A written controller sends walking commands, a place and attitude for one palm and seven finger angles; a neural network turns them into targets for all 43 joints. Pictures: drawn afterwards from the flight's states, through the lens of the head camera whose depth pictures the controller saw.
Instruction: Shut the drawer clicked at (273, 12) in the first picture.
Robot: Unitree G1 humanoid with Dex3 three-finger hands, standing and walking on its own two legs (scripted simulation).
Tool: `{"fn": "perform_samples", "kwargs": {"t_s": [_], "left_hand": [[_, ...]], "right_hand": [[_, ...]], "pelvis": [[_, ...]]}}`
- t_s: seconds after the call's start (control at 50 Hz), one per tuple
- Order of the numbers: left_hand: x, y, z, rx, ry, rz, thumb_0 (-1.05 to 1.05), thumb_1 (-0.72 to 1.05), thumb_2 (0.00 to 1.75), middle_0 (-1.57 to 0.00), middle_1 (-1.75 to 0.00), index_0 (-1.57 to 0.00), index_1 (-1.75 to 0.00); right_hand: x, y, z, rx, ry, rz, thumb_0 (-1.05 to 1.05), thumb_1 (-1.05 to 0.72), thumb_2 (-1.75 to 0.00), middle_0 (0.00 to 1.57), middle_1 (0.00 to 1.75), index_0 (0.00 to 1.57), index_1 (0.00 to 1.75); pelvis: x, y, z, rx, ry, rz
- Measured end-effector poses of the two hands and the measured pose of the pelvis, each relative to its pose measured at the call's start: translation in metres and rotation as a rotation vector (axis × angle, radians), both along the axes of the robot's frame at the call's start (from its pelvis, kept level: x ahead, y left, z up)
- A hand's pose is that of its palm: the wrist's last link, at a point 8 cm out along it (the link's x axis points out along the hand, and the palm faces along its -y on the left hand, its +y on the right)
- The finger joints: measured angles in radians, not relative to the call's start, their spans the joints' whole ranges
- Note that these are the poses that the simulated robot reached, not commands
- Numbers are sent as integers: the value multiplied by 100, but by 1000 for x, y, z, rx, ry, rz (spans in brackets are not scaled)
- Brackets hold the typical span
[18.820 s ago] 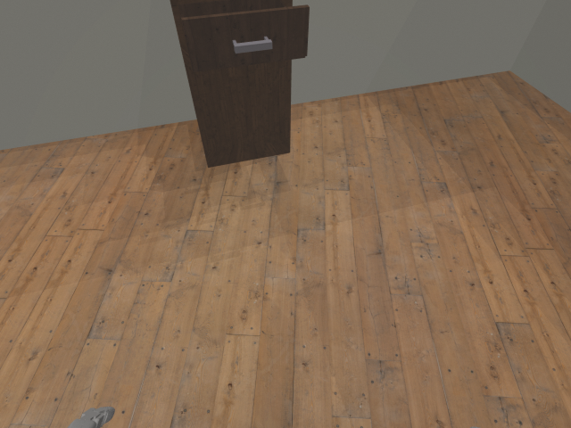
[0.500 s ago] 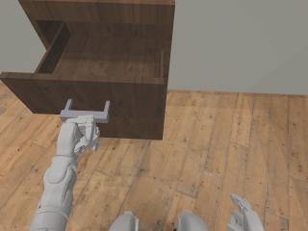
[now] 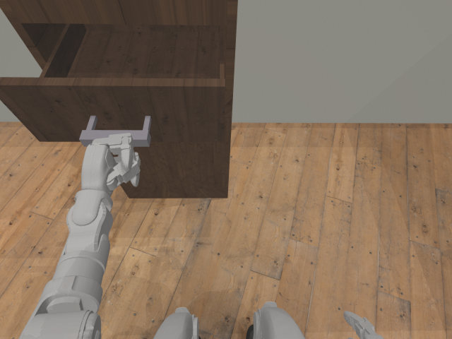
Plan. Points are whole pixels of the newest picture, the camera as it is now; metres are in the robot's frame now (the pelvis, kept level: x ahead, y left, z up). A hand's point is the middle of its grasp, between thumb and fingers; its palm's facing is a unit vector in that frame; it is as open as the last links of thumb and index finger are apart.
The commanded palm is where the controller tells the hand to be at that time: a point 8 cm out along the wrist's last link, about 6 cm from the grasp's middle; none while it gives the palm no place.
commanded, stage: push the drawer shut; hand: left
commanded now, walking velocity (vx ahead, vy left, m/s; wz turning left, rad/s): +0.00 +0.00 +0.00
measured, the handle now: (118, 129) +0.48 +0.21 +0.05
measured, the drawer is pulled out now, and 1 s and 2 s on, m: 0.17 0.06 0.00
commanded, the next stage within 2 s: pull the fist back off the drawer in 1.84 s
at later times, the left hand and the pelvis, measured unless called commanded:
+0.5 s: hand (137, 138) +0.46 +0.17 +0.04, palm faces -0.01 -1.00 -0.03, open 3.1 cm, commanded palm +0.45 +0.22 +0.05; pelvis +0.00 +0.00 -0.01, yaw -1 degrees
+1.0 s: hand (140, 115) +0.52 +0.17 +0.05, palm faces -0.01 -1.00 -0.02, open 3.2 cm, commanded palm +0.51 +0.22 +0.05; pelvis +0.00 +0.01 -0.01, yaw -2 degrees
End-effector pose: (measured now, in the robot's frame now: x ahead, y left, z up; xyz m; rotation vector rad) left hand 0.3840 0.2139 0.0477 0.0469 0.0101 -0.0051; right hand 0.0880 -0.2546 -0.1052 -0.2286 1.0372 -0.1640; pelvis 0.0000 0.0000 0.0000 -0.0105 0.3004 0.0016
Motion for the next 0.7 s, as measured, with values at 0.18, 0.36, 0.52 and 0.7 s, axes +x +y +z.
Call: {"fn": "perform_samples", "kwargs": {"t_s": [0.18,0.36,0.52,0.7], "left_hand": [[18,0,0,2,-1,2,2,90,93,-140,-160,-140,-160],[41,4,-1,-5,5,-5,1,85,91,-140,-160,-140,-160],[63,7,-1,-19,4,-8,1,83,90,-140,-160,-140,-160],[84,10,-2,-29,5,-12,1,81,88,-140,-160,-140,-160]], "right_hand": [[-13,1,-3,6,52,-18,1,-90,-90,20,30,20,30],[-26,0,-7,-8,100,-29,1,-90,-90,20,30,20,30],[-43,-1,-9,-21,149,-52,1,-90,-90,20,30,20,30],[-67,2,-8,-29,221,-84,1,-90,-90,20,30,20,30]], "pelvis": [[1,1,0,0,11,-6],[-2,2,-4,-4,33,-6],[-2,4,-8,-9,56,-14],[-2,8,-11,-17,79,-20]]}}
